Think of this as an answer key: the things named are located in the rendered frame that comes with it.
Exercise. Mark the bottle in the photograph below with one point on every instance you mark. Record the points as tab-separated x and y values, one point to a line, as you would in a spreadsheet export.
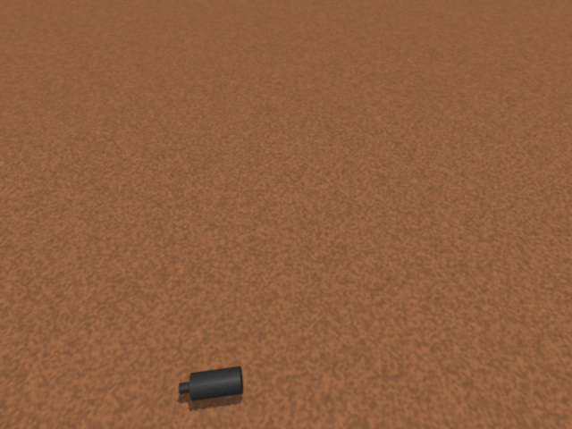
213	383

